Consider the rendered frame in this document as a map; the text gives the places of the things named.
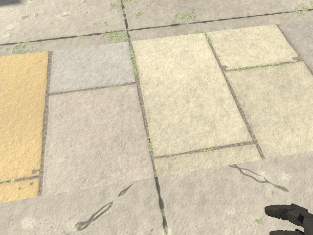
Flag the right robot hand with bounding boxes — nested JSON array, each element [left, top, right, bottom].
[[264, 204, 313, 235]]

